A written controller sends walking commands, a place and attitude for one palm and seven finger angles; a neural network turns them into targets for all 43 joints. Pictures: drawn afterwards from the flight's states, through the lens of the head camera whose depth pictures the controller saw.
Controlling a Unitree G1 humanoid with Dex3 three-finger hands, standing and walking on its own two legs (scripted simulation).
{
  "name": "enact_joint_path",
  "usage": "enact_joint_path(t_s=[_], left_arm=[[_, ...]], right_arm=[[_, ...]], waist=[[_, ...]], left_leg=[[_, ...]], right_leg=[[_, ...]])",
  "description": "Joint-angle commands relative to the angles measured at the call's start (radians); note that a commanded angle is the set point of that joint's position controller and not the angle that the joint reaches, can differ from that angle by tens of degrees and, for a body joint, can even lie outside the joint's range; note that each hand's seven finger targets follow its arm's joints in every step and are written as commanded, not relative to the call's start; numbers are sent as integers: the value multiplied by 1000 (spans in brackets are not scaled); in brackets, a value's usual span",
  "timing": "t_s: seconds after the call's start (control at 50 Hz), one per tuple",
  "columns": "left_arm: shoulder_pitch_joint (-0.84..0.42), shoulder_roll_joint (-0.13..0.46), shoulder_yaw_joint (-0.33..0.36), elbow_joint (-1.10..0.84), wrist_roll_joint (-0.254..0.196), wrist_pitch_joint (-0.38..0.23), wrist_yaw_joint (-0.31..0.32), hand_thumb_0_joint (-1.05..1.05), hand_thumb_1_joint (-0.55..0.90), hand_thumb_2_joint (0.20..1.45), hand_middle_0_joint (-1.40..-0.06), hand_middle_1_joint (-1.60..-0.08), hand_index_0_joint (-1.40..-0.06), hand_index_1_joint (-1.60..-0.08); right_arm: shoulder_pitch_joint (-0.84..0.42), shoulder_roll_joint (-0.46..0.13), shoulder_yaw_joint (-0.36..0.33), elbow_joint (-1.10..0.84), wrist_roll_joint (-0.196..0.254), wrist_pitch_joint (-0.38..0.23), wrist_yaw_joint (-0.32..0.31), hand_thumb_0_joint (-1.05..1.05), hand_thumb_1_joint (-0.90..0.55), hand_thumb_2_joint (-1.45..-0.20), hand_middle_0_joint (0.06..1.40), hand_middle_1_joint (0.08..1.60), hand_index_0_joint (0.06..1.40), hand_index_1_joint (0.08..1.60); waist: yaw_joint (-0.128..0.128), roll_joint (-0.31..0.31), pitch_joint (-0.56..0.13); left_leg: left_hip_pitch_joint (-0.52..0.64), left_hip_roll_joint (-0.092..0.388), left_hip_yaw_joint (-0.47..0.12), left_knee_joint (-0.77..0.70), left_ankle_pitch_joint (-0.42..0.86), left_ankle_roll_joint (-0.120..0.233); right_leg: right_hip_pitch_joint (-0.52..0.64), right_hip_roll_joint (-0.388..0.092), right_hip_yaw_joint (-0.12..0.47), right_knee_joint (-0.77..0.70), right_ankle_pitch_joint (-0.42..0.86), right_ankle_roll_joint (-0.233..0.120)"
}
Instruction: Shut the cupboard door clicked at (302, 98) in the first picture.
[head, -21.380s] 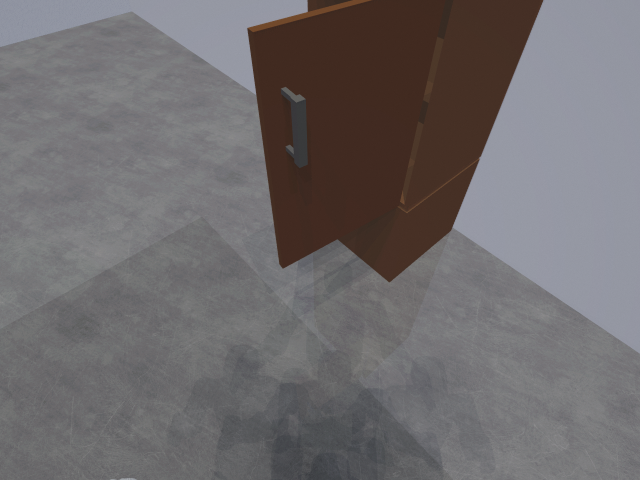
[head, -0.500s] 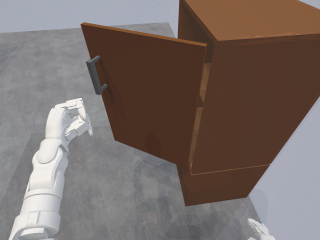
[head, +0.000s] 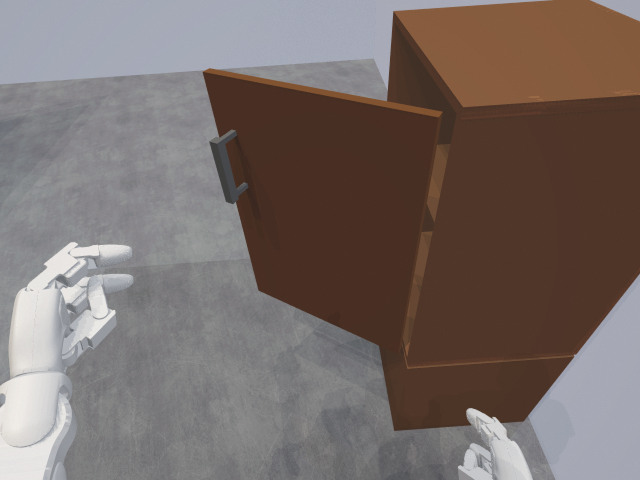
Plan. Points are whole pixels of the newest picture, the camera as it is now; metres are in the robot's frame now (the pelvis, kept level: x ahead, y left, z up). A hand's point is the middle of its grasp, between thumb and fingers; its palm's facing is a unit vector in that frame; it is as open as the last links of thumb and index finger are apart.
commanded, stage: draw the hand back to the body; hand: left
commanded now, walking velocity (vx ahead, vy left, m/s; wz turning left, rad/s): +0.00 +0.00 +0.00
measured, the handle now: (231, 167) +0.63 +0.24 +0.08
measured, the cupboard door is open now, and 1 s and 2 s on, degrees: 57 57 57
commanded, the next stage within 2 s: step back with the hand held close in 0.54 s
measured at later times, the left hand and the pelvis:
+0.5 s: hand (84, 344) +0.20 +0.26 +0.15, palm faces +0.47 -0.79 -0.39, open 7.4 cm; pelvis +0.01 -0.01 +0.00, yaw +0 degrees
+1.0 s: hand (49, 354) +0.19 +0.29 +0.15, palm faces +0.37 -0.77 -0.52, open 7.4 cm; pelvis -0.01 +0.02 +0.00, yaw +0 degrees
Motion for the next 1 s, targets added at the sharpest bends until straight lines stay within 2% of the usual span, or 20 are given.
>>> enact_joint_path(t_s=[0.0,0.06,0.14,0.24,0.28,0.36,0.42,0.46,0.54,0.56,0.64,0.66,0.68,0.74,0.76,0.8,0.82,0.88,0.9,0.98], left_arm=[[-13,225,167,-273,-4,-59,11,0,900,900,-393,-510,-393,-510],[40,240,198,-376,-1,-71,14,0,900,900,-310,-420,-310,-420],[153,243,229,-416,-2,-69,25,0,900,900,-200,-300,-200,-300],[48,187,158,-356,10,-57,33,0,900,900,-200,-300,-200,-300],[42,187,161,-335,10,-58,35,0,900,900,-200,-300,-200,-300],[54,213,183,-371,9,-66,35,0,900,900,-200,-300,-200,-300],[88,235,208,-398,8,-69,36,0,900,900,-200,-300,-200,-300],[90,231,206,-402,7,-66,34,0,900,900,-200,-300,-200,-300],[103,219,204,-375,1,-60,29,0,900,900,-200,-300,-200,-300],[98,230,216,-360,1,-58,28,0,900,900,-200,-300,-200,-300],[99,205,196,-346,-3,-57,24,0,900,900,-200,-300,-200,-300],[18,319,288,-398,6,-92,35,0,900,900,-200,-300,-200,-300],[107,261,240,-332,3,-96,31,0,900,900,-200,-300,-200,-300],[164,252,220,-352,8,-106,33,0,900,900,-200,-300,-200,-300],[194,257,230,-355,5,-107,37,0,900,900,-200,-300,-200,-300],[215,292,262,-412,5,-111,44,0,900,900,-200,-300,-200,-300],[248,284,262,-416,0,-111,46,0,900,900,-200,-300,-200,-300],[259,309,286,-472,-6,-110,53,0,900,900,-200,-300,-200,-300],[262,331,305,-477,-6,-107,55,0,900,900,-200,-300,-200,-300],[280,306,291,-466,-11,-105,59,0,900,900,-200,-300,-200,-300]], right_arm=[[-141,-114,-51,-170,-4,-50,-11,0,-900,-900,200,300,200,300],[-144,-105,-54,-178,-4,-60,-9,0,-900,-900,200,300,200,300],[-135,-96,-58,-174,-5,-75,-15,0,-900,-900,200,300,200,300],[-120,-111,-64,-148,-4,-87,-26,0,-900,-900,200,300,200,300],[-119,-113,-66,-148,-5,-87,-31,0,-900,-900,200,300,200,300],[-129,-111,-66,-154,-8,-88,-33,0,-900,-900,200,300,200,300],[-134,-105,-60,-157,-11,-93,-29,0,-900,-900,200,300,200,300],[-141,-98,-56,-158,-10,-90,-27,0,-900,-900,200,300,200,300],[-136,-95,-56,-156,-9,-85,-27,0,-900,-900,200,300,200,300],[-136,-98,-55,-156,-10,-82,-28,0,-900,-900,200,300,200,300],[-132,-99,-61,-157,-8,-79,-28,0,-900,-900,200,300,200,300],[-128,-142,-79,-180,-2,-50,-20,0,-900,-900,200,300,200,300],[-127,-132,-80,-165,-6,-34,-20,0,-900,-900,200,300,200,300],[-126,-126,-86,-178,-4,-3,-18,0,-900,-900,200,300,200,300],[-119,-128,-90,-182,-3,6,-19,0,-900,-900,200,300,200,300],[-126,-138,-99,-197,0,23,-24,0,-900,-900,200,300,200,300],[-118,-134,-98,-208,2,32,-27,0,-900,-900,200,300,200,300],[-117,-141,-103,-235,4,56,-34,0,-900,-900,200,300,200,300],[-120,-148,-103,-236,2,60,-39,0,-900,-900,200,300,200,300],[-105,-149,-106,-252,6,76,-39,0,-900,-900,200,300,200,300]], waist=[[18,-45,-85],[22,-6,-121],[23,3,-80],[-6,-14,12],[-2,-57,-2],[17,-57,-77],[28,-20,-101],[26,12,-70],[21,3,-26],[22,-20,-15],[18,-28,-16],[-19,-15,4],[-27,-59,-19],[-30,-98,-69],[-31,-105,-100],[-33,-60,-153],[-34,-53,-183],[-33,-22,-208],[-29,-12,-207],[-33,-19,-195]], left_leg=[[18,2,31,-52,241,20],[38,1,38,-34,289,21],[27,3,43,-26,290,21],[27,3,40,-39,210,26],[33,1,39,-42,189,31],[51,-5,40,-37,234,36],[42,-7,39,-34,267,32],[41,-6,44,-32,260,28],[28,1,46,-36,253,26],[23,1,46,-40,246,27],[28,4,44,-45,226,29],[-43,19,23,31,179,44],[-45,15,13,65,180,42],[-63,10,14,96,191,36],[-63,14,11,92,222,33],[-37,26,11,75,335,31],[-35,34,1,65,399,30],[-27,53,-10,47,522,30],[-37,57,-16,42,538,29],[-100,78,-29,16,494,30]], right_leg=[[18,22,-48,-52,237,-18],[22,18,-47,-43,279,-15],[3,15,-49,-44,282,-13],[-76,16,-49,-66,186,-10],[-73,15,-50,-65,167,-8],[-22,12,-42,-53,221,-9],[13,7,-41,-44,267,-11],[-6,9,-40,-54,258,-11],[-18,10,-37,-66,252,-11],[-26,14,-41,-70,242,-9],[-27,12,-38,-73,214,-8],[-107,-47,40,-123,258,-18],[-111,-82,49,-121,297,-29],[-103,-115,51,-90,371,-38],[-85,-114,38,-68,399,-38],[-66,-95,9,-22,471,-26],[-41,-82,-8,9,487,-20],[-36,-46,-20,53,514,-4],[-33,-39,-23,63,514,-2],[-20,-26,-20,93,467,4]])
